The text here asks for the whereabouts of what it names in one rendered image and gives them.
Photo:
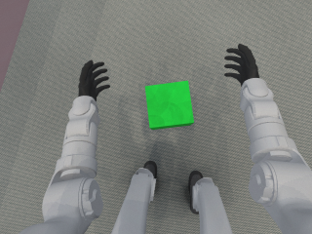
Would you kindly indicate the robot right forearm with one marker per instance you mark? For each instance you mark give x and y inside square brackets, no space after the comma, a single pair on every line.
[265,126]

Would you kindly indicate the left robot hand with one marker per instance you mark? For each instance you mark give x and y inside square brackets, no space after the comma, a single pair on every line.
[87,83]

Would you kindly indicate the right robot shin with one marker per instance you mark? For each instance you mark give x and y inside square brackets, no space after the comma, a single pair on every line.
[206,180]

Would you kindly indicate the robot right upper arm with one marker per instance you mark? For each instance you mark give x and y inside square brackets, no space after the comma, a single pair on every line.
[284,189]

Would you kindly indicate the robot left forearm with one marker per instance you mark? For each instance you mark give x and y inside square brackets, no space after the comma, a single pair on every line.
[78,156]

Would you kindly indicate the robot left upper arm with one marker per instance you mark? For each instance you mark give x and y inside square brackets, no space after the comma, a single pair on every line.
[69,207]

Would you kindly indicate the carton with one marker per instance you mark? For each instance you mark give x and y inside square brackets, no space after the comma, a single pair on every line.
[169,105]

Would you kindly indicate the right robot hand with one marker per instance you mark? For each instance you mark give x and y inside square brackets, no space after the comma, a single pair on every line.
[247,68]

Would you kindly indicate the right robot foot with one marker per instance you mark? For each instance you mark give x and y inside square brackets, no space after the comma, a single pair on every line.
[193,178]

